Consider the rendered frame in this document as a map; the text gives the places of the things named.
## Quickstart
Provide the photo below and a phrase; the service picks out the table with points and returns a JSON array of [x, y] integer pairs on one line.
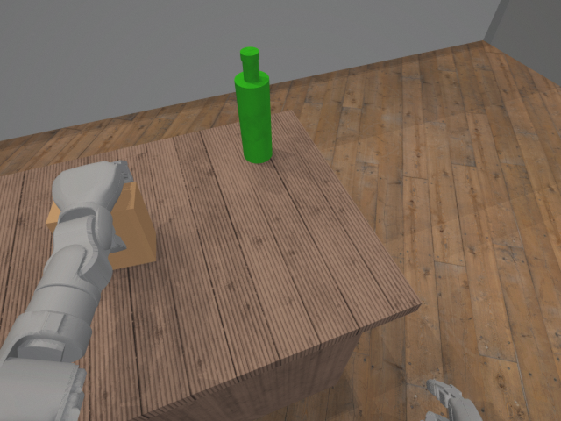
[[266, 275]]

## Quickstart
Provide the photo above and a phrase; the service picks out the robot left upper arm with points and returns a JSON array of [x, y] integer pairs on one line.
[[40, 390]]

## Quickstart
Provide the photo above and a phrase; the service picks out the left robot hand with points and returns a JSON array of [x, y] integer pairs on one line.
[[100, 183]]

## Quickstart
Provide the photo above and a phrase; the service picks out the robot left forearm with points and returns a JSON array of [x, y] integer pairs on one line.
[[56, 323]]

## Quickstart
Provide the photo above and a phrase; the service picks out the sponge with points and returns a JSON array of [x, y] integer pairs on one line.
[[131, 222]]

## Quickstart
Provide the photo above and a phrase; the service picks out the right robot hand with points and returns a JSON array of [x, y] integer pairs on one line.
[[460, 409]]

